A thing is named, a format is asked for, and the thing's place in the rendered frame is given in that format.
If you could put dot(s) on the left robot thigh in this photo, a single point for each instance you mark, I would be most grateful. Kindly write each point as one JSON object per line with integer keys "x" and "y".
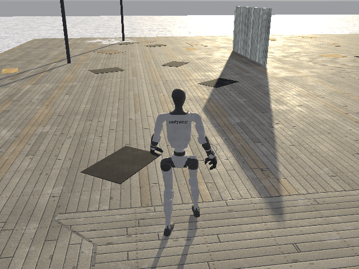
{"x": 167, "y": 171}

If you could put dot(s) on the left robot forearm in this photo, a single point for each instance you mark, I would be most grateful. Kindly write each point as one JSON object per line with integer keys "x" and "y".
{"x": 153, "y": 144}

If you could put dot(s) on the right robot upper arm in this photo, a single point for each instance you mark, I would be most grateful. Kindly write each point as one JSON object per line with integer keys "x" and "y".
{"x": 199, "y": 127}

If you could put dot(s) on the right robot thigh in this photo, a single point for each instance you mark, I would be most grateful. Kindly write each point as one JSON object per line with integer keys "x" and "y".
{"x": 192, "y": 163}

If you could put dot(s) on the right robot forearm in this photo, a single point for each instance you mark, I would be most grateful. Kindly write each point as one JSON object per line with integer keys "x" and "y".
{"x": 208, "y": 149}

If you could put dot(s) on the robot right hand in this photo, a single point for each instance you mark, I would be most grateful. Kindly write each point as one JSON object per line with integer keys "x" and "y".
{"x": 213, "y": 161}

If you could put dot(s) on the left robot upper arm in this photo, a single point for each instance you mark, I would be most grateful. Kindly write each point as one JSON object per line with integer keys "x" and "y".
{"x": 158, "y": 126}

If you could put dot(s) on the robot left hand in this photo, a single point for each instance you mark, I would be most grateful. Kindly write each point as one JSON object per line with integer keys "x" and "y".
{"x": 154, "y": 153}

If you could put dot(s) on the robot thigh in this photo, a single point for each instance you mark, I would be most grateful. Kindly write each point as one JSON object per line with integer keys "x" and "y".
{"x": 192, "y": 163}
{"x": 167, "y": 171}

